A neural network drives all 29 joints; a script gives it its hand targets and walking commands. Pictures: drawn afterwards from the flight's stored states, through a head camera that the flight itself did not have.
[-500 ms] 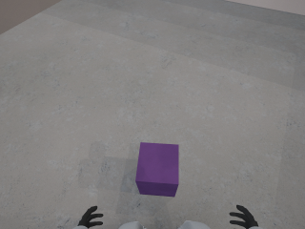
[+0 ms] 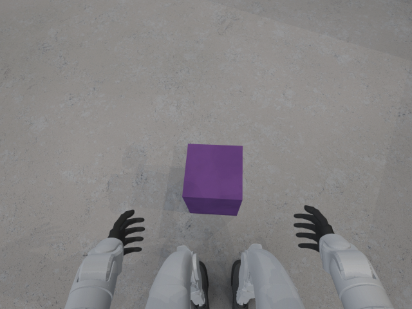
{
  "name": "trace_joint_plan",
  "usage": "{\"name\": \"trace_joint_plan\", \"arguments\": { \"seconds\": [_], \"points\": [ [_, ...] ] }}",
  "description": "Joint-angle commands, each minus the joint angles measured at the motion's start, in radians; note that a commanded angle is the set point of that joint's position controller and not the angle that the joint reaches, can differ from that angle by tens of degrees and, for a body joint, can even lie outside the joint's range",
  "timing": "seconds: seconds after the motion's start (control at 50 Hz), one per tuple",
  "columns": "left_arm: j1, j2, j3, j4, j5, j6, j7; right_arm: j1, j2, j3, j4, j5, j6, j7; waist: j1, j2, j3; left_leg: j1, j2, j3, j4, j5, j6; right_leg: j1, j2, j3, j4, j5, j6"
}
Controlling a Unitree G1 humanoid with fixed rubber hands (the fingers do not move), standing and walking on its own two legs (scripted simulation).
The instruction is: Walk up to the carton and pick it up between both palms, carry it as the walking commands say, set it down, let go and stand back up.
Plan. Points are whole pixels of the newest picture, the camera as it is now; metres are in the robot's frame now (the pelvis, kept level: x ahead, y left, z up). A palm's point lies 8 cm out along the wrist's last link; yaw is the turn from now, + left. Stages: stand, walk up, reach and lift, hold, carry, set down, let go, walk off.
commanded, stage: reach and lift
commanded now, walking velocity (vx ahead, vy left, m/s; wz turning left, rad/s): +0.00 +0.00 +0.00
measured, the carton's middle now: (214, 182) +0.50 +0.02 -0.56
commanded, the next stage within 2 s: none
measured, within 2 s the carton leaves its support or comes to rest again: neither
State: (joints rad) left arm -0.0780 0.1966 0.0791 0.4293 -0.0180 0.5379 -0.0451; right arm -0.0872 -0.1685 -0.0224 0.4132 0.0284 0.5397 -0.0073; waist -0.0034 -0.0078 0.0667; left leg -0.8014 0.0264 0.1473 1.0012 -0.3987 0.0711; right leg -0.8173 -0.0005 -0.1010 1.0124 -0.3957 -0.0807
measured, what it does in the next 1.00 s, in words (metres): lowers itself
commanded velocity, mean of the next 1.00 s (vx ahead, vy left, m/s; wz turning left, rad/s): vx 0.00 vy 0.00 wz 0.00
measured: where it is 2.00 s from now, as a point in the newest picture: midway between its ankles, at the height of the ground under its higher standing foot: (221, 299)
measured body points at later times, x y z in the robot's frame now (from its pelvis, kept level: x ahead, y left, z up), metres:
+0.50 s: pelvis -0.04 +0.00 -0.03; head +0.17 +0.00 +0.37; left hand +0.36 +0.22 -0.12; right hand +0.38 -0.19 -0.13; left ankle +0.06 +0.08 -0.67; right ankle +0.06 -0.07 -0.67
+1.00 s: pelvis -0.01 +0.00 -0.05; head +0.28 +0.01 +0.29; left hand +0.51 +0.23 -0.14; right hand +0.52 -0.18 -0.14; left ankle +0.06 +0.08 -0.67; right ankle +0.06 -0.07 -0.67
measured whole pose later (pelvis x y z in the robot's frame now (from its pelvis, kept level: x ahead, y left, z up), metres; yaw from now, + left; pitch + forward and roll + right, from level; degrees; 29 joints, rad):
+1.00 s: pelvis -0.01 +0.00 -0.05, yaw +2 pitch +42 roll +0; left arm -1.14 0.31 0.25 0.99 -0.08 0.13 0.03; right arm -1.14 -0.28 -0.23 0.96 0.06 0.14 -0.05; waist 0.00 0.01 -0.04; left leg -1.51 0.01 0.12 1.10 -0.32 0.08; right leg -1.50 -0.02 -0.13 1.10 -0.33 -0.09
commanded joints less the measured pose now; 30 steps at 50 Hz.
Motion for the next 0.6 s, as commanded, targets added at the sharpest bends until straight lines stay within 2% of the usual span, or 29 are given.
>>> {"name": "trace_joint_plan", "arguments": {
  "seconds": [0.0, 0.08, 0.2, 0.36, 0.48, 0.58],
  "points": [
    [-0.154, 0.093, 0.029, -0.062, 0.001, 0.005, 0.004, -0.136, -0.065, -0.016, -0.055, 0.012, 0.005, -0.006, -0.004, -0.011, -0.338, 0.181, 0.006, -0.212, -0.15, 0.002, -0.02, 0.105, -0.01, 0.195, -0.162, -0.006, 0.042],
    [-0.324, 0.12, 0.05, 0.011, 0.006, 0.001, 0.014, -0.317, -0.081, -0.033, 0.014, 0.008, 0.001, -0.017, 0.004, 0.01, -0.316, 0.16, 0.012, -0.204, -0.15, -0.064, -0.027, 0.082, -0.02, 0.187, -0.163, -0.094, 0.042],
    [-0.543, 0.141, 0.065, 0.137, -0.008, -0.032, 0.027, -0.552, -0.098, -0.066, 0.138, 0.006, -0.027, -0.033, 0.012, 0.015, -0.351, 0.099, 0.005, -0.199, -0.126, -0.058, -0.027, 0.082, -0.021, 0.186, -0.153, -0.101, 0.043],
    [-0.788, 0.166, 0.081, 0.259, -0.03, -0.103, 0.041, -0.785, -0.115, -0.114, 0.264, 0.012, -0.095, -0.056, 0.009, 0.011, -0.519, -0.015, -0.015, -0.204, -0.07, 0.02, -0.03, 0.042, -0.01, 0.195, -0.102, -0.017, 0.044],
    [-0.917, 0.182, 0.091, 0.31, -0.048, -0.179, 0.06, -0.917, -0.139, -0.152, 0.308, 0.016, -0.169, -0.074, 0.004, 0.014, -0.708, -0.1, -0.028, -0.217, -0.023, 0.091, -0.034, 0.026, 0.005, 0.206, -0.047, 0.08, 0.041],
    [-1.007, 0.224, 0.118, 0.336, -0.061, -0.255, 0.075, -1.01, -0.162, -0.164, 0.327, 0.03, -0.241, -0.082, 0.011, 0.006, -0.868, -0.151, -0.044, -0.225, 0.012, 0.181, -0.033, 0.036, 0.018, 0.217, 0.002, 0.207, 0.046]
  ]
}}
